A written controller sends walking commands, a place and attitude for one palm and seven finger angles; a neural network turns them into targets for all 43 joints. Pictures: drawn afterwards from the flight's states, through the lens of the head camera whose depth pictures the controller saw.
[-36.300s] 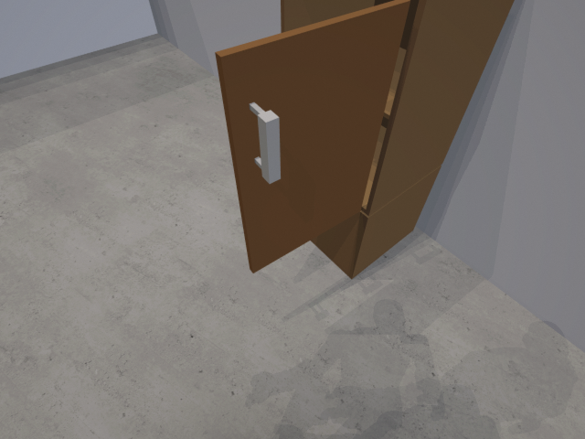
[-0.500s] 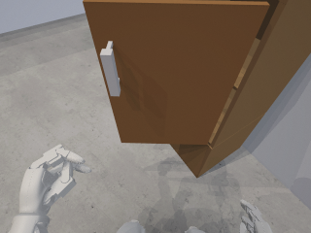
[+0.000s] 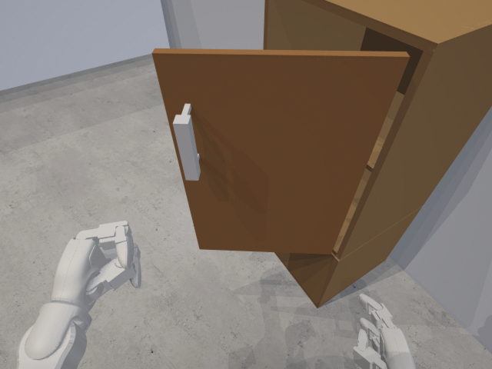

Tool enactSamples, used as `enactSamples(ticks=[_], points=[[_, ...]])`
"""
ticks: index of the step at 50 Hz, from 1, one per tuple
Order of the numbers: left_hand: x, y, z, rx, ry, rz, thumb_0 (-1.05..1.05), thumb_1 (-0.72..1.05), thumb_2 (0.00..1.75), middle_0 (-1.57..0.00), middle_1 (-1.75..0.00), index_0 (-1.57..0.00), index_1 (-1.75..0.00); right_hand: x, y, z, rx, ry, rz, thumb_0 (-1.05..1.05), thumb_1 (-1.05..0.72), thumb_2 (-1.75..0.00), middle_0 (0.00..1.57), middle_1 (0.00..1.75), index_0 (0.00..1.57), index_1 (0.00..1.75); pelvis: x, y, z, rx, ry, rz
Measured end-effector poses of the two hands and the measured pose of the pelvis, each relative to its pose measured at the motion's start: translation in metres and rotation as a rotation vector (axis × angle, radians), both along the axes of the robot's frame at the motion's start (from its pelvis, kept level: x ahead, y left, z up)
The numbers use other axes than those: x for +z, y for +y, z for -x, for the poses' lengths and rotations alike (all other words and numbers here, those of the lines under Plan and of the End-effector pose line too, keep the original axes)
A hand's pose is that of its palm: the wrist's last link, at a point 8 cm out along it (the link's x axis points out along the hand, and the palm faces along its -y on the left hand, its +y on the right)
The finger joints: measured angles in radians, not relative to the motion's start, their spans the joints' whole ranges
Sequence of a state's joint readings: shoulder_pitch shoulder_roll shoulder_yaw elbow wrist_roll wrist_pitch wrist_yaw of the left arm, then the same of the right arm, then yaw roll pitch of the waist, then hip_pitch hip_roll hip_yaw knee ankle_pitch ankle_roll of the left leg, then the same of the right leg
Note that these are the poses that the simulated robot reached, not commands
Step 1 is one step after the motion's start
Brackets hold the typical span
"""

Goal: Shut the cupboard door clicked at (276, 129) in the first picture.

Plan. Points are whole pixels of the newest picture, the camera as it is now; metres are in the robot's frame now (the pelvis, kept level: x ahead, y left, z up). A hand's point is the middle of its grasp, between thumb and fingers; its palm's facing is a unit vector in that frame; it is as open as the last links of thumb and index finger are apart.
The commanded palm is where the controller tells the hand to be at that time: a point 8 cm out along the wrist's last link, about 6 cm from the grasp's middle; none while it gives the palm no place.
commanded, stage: raise the hand and make a fist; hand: left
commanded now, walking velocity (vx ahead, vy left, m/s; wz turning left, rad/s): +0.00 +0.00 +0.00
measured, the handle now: (190, 142) +0.47 +0.16 +0.12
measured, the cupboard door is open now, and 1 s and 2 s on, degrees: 55 55 55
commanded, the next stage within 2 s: bring the fist close to the handle in 0.46 s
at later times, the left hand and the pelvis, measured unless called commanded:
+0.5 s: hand (132, 254) +0.23 +0.18 +0.13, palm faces +0.09 -0.99 -0.05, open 3.1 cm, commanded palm +0.20 +0.22 +0.13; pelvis +0.00 -0.02 +0.01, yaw +0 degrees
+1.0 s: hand (178, 219) +0.30 +0.14 +0.12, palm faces +0.01 -1.00 -0.02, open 3.1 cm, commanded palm +0.26 +0.19 +0.13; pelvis -0.01 -0.01 +0.01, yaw -1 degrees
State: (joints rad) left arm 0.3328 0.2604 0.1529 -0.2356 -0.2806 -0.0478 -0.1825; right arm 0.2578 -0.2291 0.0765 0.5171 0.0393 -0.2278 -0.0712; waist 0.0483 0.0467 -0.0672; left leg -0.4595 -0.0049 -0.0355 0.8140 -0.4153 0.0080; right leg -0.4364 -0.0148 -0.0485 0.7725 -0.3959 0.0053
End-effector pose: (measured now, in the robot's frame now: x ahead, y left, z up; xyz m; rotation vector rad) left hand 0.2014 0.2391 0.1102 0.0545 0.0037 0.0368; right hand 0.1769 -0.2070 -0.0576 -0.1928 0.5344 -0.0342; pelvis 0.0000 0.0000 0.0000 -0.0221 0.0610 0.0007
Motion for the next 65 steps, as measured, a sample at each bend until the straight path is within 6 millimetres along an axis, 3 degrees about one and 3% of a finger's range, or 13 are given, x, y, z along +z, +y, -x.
enactSamples(ticks=[7, 15, 24, 34, 41, 49, 57, 65], points=[[0.030, 0.007, -0.012, 0.047, -0.098, -0.001, 0.02, 0.90, 0.90, -1.29, -1.49, -1.30, -1.50, -0.002, -0.014, 0.008, -0.019, 0.026, 0.002, 0.01, -0.90, -0.90, 0.20, 0.30, 0.21, 0.30, 0.006, -0.006, -0.003, 0.001, -0.020, -0.005], [0.004, -0.013, -0.009, -0.005, 0.050, 0.041, 0.02, 0.90, 0.90, -1.29, -1.49, -1.30, -1.50, 0.003, -0.030, 0.013, -0.058, 0.025, 0.016, 0.01, -0.90, -0.90, 0.20, 0.30, 0.20, 0.30, 0.010, -0.010, -0.002, -0.011, -0.028, -0.016], [0.025, -0.008, -0.002, 0.057, -0.095, -0.002, 0.02, 0.90, 0.90, -1.30, -1.50, -1.30, -1.50, 0.004, -0.031, 0.013, -0.029, 0.015, 0.019, 0.01, -0.90, -0.90, 0.20, 0.30, 0.20, 0.30, 0.009, -0.015, 0.004, -0.002, -0.042, -0.014], [0.012, -0.019, -0.002, 0.020, -0.005, 0.023, 0.02, 0.90, 0.90, -1.30, -1.50, -1.30, -1.50, 0.001, -0.025, 0.016, -0.035, 0.005, -0.003, 0.01, -0.90, -0.90, 0.20, 0.30, 0.20, 0.30, 0.010, -0.013, 0.009, -0.002, -0.050, -0.017], [0.023, -0.031, -0.029, 0.008, -0.095, 0.017, 0.02, 0.90, 0.90, -1.30, -1.50, -1.30, -1.50, -0.003, -0.023, 0.022, -0.022, 0.032, 0.002, 0.01, -0.90, -0.90, 0.20, 0.30, 0.20, 0.30, 0.009, -0.013, 0.012, 0.003, -0.046, -0.017], [0.013, -0.049, -0.070, -0.034, 0.000, 0.034, 0.02, 0.90, 0.90, -1.30, -1.50, -1.30, -1.50, -0.007, -0.028, 0.031, -0.067, 0.079, -0.005, 0.01, -0.90, -0.90, 0.20, 0.30, 0.21, 0.30, 0.012, -0.011, 0.008, -0.017, -0.032, -0.023], [0.023, -0.051, -0.086, 0.009, -0.057, 0.030, 0.02, 0.90, 0.90, -1.30, -1.50, -1.30, -1.50, -0.010, -0.033, 0.032, -0.074, 0.121, -0.002, 0.01, -0.90, -0.90, 0.20, 0.30, 0.20, 0.30, 0.012, -0.011, 0.001, -0.025, -0.029, -0.026], [0.013, -0.060, -0.104, -0.009, 0.001, 0.042, 0.02, 0.90, 0.90, -1.30, -1.50, -1.30, -1.50, -0.011, -0.035, 0.028, -0.087, 0.148, 0.008, 0.01, -0.90, -0.90, 0.20, 0.30, 0.20, 0.30, 0.013, -0.011, 0.001, -0.023, -0.025, -0.024]])
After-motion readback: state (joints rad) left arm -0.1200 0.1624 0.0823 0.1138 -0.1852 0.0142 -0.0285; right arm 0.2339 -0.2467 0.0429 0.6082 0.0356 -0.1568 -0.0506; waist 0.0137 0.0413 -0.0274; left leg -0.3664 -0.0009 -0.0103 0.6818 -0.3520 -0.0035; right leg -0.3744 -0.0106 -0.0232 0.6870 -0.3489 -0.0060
